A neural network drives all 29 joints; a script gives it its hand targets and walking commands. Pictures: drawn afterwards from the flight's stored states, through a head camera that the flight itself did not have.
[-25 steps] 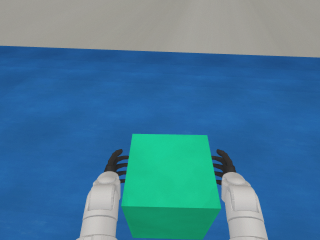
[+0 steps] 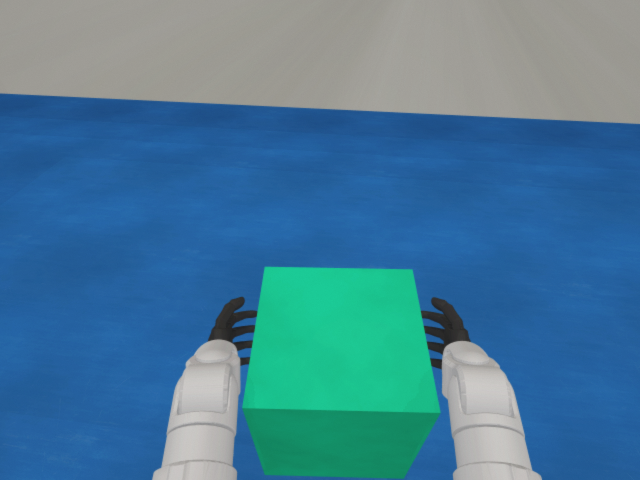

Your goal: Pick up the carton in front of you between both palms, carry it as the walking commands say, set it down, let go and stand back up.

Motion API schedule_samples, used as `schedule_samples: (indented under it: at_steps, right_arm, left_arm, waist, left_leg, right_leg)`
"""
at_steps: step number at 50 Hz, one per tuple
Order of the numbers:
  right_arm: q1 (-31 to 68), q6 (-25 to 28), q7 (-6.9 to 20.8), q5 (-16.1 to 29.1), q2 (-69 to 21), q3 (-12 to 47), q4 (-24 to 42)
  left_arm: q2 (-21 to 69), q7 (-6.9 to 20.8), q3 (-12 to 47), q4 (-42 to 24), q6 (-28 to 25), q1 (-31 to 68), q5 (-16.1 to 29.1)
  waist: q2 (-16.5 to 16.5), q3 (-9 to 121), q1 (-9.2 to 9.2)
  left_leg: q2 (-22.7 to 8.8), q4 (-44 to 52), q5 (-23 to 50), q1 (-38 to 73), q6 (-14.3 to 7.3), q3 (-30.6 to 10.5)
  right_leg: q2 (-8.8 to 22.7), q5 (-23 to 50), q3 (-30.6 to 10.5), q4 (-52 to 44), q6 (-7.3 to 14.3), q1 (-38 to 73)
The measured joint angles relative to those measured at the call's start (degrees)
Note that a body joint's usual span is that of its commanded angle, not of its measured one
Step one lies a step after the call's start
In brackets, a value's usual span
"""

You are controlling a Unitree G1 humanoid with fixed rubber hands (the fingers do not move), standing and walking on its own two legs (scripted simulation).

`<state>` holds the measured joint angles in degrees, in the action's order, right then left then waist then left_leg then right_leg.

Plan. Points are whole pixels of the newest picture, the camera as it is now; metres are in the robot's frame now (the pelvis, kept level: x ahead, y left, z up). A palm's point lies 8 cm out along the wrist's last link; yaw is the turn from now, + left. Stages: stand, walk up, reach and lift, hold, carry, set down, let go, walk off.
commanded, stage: hold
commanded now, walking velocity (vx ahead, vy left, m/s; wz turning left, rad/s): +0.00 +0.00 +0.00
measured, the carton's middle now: (336, 375) +0.31 +0.00 -0.04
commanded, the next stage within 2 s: set down in 0.36 s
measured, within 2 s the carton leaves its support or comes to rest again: neither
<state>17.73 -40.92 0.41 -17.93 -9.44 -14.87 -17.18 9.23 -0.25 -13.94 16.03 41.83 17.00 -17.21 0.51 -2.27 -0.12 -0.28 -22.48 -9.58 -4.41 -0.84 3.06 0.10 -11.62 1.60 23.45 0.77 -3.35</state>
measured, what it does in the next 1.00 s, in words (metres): lowers itself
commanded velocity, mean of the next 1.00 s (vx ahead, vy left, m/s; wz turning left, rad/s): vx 0.00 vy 0.00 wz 0.00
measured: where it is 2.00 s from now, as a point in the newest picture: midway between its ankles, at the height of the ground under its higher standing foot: outside the picture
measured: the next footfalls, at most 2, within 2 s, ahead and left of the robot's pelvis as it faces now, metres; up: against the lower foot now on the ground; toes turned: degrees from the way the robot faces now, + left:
none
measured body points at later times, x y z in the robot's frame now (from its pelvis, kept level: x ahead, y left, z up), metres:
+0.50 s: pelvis +0.00 +0.00 +0.00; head -0.05 +0.00 +0.45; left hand +0.32 +0.14 +0.04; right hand +0.31 -0.16 +0.05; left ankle +0.04 +0.11 -0.74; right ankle +0.03 -0.11 -0.74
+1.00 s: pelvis -0.02 +0.01 -0.06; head +0.19 +0.01 +0.34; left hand +0.37 +0.15 -0.14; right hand +0.36 -0.15 -0.14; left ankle +0.04 +0.11 -0.74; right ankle +0.03 -0.11 -0.74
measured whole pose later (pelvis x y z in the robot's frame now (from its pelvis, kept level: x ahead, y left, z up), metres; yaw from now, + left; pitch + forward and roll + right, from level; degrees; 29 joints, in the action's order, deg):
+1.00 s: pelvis -0.02 +0.01 -0.06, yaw -1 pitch +22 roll -1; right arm 31.4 -8.8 -2.5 -16.2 -11.1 -25.2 -28.1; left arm 7.0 0.4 -22.9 30.6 9.5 33.1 -16.6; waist 0.7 -4.3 -0.1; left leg 2.6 -49.0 -16.2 -55.2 -0.9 -2.3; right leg -3.0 -17.6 -3.0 49.1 -0.3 -53.8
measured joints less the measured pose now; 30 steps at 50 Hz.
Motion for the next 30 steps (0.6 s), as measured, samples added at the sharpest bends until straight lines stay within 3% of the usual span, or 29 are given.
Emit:
schedule_samples:
  at_steps: [23,30]
  right_arm:
    - [2.7,0.7,0.3,-1.4,-0.8,-3.3,-3.1]
    - [8.1,4.4,0.3,-4.8,-2.7,-10.2,-8.1]
  left_arm:
    - [0.9,0.6,-3.4,3.8,-0.9,3.2,-2.1]
    - [2.5,1.5,-10.0,9.2,-4.8,8.6,-5.6]
  waist:
    - [0.0,0.6,0.05]
    - [0.1,-0.5,0.0]
  left_leg:
    - [1.6,-1.1,-0.9,0.3,0.0,-3.7]
    - [1.9,-4.2,-2.6,-2.7,-0.2,-4.0]
  right_leg:
    - [-1.6,-0.5,-3.2,0.9,0.3,0.1]
    - [-1.7,-2.1,-3.5,4.1,0.2,-2.9]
